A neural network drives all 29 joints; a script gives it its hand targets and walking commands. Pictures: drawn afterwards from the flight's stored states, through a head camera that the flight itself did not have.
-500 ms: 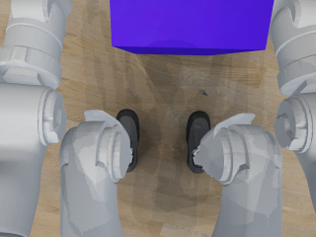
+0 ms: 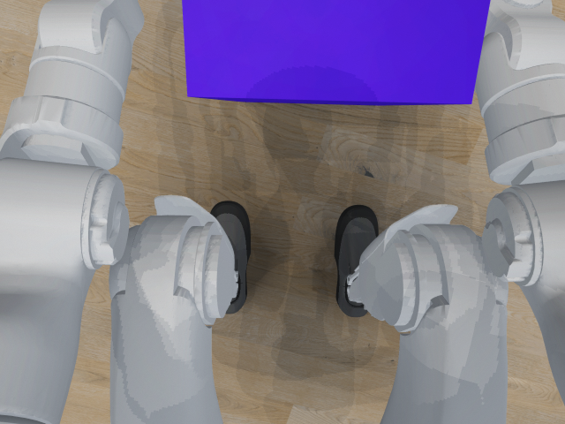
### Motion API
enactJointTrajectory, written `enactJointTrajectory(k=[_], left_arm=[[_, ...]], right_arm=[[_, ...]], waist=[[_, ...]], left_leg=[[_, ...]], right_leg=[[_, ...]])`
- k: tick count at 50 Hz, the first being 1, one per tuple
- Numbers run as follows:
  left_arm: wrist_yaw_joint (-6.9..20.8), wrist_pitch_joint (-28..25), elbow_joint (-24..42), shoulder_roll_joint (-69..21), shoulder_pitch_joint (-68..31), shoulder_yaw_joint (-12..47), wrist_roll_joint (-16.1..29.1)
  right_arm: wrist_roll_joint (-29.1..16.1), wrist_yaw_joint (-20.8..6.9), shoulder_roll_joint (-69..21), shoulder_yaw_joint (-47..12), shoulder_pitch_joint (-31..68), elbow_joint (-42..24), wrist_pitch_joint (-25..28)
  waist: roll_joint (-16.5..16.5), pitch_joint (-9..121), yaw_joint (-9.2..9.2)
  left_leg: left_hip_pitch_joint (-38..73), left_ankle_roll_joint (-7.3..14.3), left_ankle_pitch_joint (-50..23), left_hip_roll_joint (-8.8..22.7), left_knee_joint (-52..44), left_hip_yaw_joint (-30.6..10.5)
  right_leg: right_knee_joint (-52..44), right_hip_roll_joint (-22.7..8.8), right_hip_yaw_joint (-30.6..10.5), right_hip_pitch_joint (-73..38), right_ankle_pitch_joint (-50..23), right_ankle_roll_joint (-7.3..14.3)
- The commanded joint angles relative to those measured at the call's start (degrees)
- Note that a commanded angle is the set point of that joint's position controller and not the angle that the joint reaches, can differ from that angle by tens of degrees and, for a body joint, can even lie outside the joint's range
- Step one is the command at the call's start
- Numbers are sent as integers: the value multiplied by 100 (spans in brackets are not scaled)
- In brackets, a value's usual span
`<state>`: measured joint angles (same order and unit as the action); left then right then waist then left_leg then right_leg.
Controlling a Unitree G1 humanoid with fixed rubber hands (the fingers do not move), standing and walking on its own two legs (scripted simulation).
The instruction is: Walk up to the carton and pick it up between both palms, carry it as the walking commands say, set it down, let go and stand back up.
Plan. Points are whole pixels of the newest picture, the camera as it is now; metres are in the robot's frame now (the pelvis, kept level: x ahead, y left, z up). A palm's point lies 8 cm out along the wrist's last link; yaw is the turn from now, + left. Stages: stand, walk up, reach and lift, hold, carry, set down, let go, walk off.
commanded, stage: reach and lift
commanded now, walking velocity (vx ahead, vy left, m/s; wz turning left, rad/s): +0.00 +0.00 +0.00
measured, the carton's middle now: out of the picture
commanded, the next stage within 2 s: none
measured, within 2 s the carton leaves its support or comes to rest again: leaves its support in 1.02 s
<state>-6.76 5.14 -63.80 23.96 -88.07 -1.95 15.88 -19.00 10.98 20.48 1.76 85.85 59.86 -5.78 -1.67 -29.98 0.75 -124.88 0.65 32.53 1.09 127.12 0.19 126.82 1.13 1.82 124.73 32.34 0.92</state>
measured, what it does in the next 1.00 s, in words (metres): stands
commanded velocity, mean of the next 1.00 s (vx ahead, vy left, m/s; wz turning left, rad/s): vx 0.00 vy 0.00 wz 0.00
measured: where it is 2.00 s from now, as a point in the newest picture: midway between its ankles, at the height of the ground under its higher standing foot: (292, 276)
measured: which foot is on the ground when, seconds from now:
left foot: down 0.00-1.00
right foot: down 0.00-1.00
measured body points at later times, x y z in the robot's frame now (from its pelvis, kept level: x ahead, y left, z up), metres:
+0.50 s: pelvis -0.01 +0.00 +0.01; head +0.37 +0.01 +0.24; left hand +0.57 +0.16 -0.17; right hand +0.57 -0.15 -0.17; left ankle +0.12 +0.12 -0.33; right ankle +0.12 -0.11 -0.33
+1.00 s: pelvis -0.01 +0.01 -0.01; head +0.36 +0.02 +0.23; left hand +0.58 +0.18 -0.17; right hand +0.57 -0.13 -0.17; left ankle +0.12 +0.12 -0.33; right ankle +0.12 -0.11 -0.33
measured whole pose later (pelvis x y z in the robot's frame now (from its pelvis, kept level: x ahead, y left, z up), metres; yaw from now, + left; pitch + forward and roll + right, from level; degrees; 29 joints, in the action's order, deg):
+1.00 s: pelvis -0.01 +0.01 -0.01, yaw -1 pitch +29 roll -1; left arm -5.7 13.9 -59.4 19.3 -90.5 -10.2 5.5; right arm -14.0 12.7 16.6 4.8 89.6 61.2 -11.8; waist -2.4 -30.1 1.3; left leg -126.6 0.6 31.3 -0.1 129.1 0.2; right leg 128.2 2.8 0.6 126.7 30.3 -0.6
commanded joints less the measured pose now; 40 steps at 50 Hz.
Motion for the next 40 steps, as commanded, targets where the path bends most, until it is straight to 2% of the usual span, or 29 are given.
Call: enactJointTrajectory(k=[1, 2, 3, 4, 5, 7, 8, 9, 10, 15, 17, 18, 20, 22, 23, 24, 25, 27, 29, 30, 31, 32, 33, 34, 35, 37, 38, 39, 40], left_arm=[[-25, -216, 774, 723, -2048, -15, -11], [-5, -192, 535, 533, -1964, 58, 53], [21, -211, 612, 509, -2093, 91, 91], [13, -187, 401, 492, -2088, 60, 31], [-20, -194, 489, 497, -2095, 20, 4], [-60, -201, 369, 551, -2142, 0, -97], [-57, -219, 460, 391, -2204, 97, -16], [-49, -214, 345, 389, -2238, 25, -66], [-57, -225, 373, 374, -2285, 49, -79], [-92, -259, 303, 156, -2216, 4, -163], [-100, -272, 219, 247, -2305, -90, -224], [-83, -288, 362, -4, -2340, -18, -226], [-53, -327, 550, -268, -2462, 111, -153], [-5, -363, 694, -473, -2545, 224, -95], [26, -331, 635, -658, -2661, 249, -93], [112, -284, 402, -988, -2604, 312, -93], [198, -282, 533, -1250, -2682, 457, -73], [427, -234, 594, -2158, -3045, 582, -176], [749, -157, 652, -3454, -3261, 743, -349], [952, -113, 823, -4204, -3573, 863, -432], [1100, -61, 819, -4395, -3696, 782, -504], [1240, 37, 895, -4795, -3823, 749, -595], [1361, 103, 913, -5088, -3752, 706, -664], [1464, 159, 977, -5234, -3760, 634, -643], [1563, 231, 998, -5403, -3802, 636, -634], [1689, 360, 835, -5714, -3637, 442, -715], [1727, 415, 820, -5963, -3587, 426, -678], [1772, 460, 766, -6079, -3512, 402, -687], [1794, 516, 667, -6117, -3518, 373, -704]], right_arm=[[58, -29, 239, 1, 1931, -718, 210], [119, -50, 217, -17, 1951, -601, 200], [45, -57, 6, -154, 2019, -664, 215], [-2, -67, 31, -126, 2182, -654, 224], [40, -63, 115, -142, 2227, -633, 231], [59, -38, 35, -111, 2254, -466, 218], [54, -46, -15, -109, 2351, -566, 243], [13, -55, -90, -219, 2372, -444, 245], [4, -66, -67, -176, 2391, -479, 256], [-37, -75, -372, -345, 2555, -418, 260], [17, -65, -463, -375, 2485, -266, 228], [-23, -70, -714, -466, 2587, -437, 254], [-96, -94, -970, -638, 2741, -603, 281], [-208, -147, -1139, -809, 2870, -737, 298], [-235, -182, -1297, -831, 2903, -658, 269], [-190, -243, -1680, -967, 2930, -559, 234], [-211, -305, -1986, -1046, 3002, -685, 238], [-182, -537, -2774, -1181, 3481, -737, 191], [-135, -838, -4142, -1426, 3724, -695, 113], [-148, -1025, -4894, -1603, 4057, -850, 87], [-93, -1183, -5178, -1569, 4182, -760, 33], [0, -1298, -5395, -1446, 4293, -860, 15], [-16, -1392, -5659, -1445, 4507, -1041, 4], [0, -1423, -5777, -1464, 4531, -1000, -25], [108, -1454, -5936, -1355, 4531, -1008, -68], [51, -1520, -5978, -1322, 4905, -1435, -61], [63, -1555, -5968, -1355, 5035, -1636, -55], [43, -1579, -6059, -1380, 5122, -1693, -86], [53, -1615, -6030, -1399, 5199, -1806, -111]], waist=[[220, 9228, 233], [197, 9064, 127], [70, 9081, 145], [116, 9041, 195], [146, 9048, 296], [124, 8998, 335], [176, 8918, 219], [106, 8906, 337], [192, 8851, 289], [138, 8879, 602], [-49, 8875, 552], [-28, 8880, 595], [-79, 8886, 555], [-19, 9038, 664], [63, 9237, 635], [-112, 8976, 624], [-130, 8973, 534], [-26, 8809, 616], [-74, 8746, 699], [-7, 8800, 813], [-117, 8650, 824], [-155, 8656, 706], [-41, 8557, 798], [-205, 8595, 679], [-230, 8527, 696], [-34, 8718, 797], [-79, 8790, 703], [43, 8863, 866], [-69, 8842, 755]], left_leg=[[3889, -77, -2165, -303, -970, 71], [3871, -50, -2074, -293, -1001, 72], [3816, -35, -2008, -305, -1015, 70], [3870, -38, -1935, -258, -1044, 66], [3787, -60, -1899, -320, -1032, 145], [3811, -44, -1778, -294, -1092, 109], [3838, -45, -1781, -317, -1088, 127], [3815, -34, -1791, -319, -1087, 107], [3913, -64, -1772, -308, -1125, 112], [3863, -10, -1864, -374, -1132, 152], [3823, -21, -1834, -371, -1143, 151], [3745, -1, -1787, -420, -1125, 188], [3697, -1, -1861, -443, -1119, 212], [3882, 4, -2014, -455, -1110, 206], [3882, -13, -1994, -446, -1066, 288], [3688, 18, -1892, -493, -1125, 269], [3592, 22, -1949, -486, -1085, 230], [3658, 33, -1908, -500, -1125, 223], [3524, 30, -1891, -587, -1008, 279], [3505, 51, -1981, -623, -947, 309], [3515, 80, -1858, -627, -882, 295], [3433, 50, -1752, -620, -874, 278], [3329, 93, -1694, -656, -837, 325], [3169, 104, -1599, -637, -776, 317], [3096, 96, -1588, -664, -802, 317], [3188, 95, -1679, -647, -761, 368], [3106, 86, -1647, -650, -725, 324], [3187, 93, -1633, -677, -748, 374], [3242, 124, -1633, -679, -757, 315]], right_leg=[[-942, 218, -34, -3963, -2120, -158], [-1031, 236, -62, -3931, -2042, -184], [-1015, 223, -42, -3899, -1964, -148], [-1027, 225, -29, -3900, -1897, -183], [-1052, 238, -52, -3913, -1812, -168], [-1043, 225, -59, -3868, -1729, -203], [-1090, 266, -48, -3855, -1702, -173], [-1047, 237, -66, -3856, -1725, -170], [-1082, 275, -20, -3723, -1666, -171], [-1062, 290, -60, -3785, -1683, -238], [-1100, 306, -59, -3957, -1744, -263], [-1136, 336, -73, -3935, -1710, -220], [-1134, 361, -52, -3918, -1785, -223], [-1153, 393, -111, -3936, -1912, -230], [-1149, 398, -182, -4105, -1936, -202], [-1210, 395, -155, -4152, -1889, -218], [-1112, 424, -111, -4118, -1978, -206], [-1088, 438, -122, -3994, -1936, -275], [-1050, 540, -151, -3884, -1878, -273], [-1007, 610, -199, -3934, -1979, -254], [-955, 608, -202, -3783, -1801, -273], [-933, 619, -143, -3884, -1790, -269], [-894, 686, -152, -3845, -1755, -285], [-858, 674, -118, -4007, -1779, -270], [-835, 690, -86, -3910, -1738, -241], [-811, 715, -79, -3942, -1794, -249], [-742, 716, -53, -3982, -1808, -226], [-763, 721, -90, -3887, -1645, -188], [-780, 742, -34, -3679, -1611, -210]])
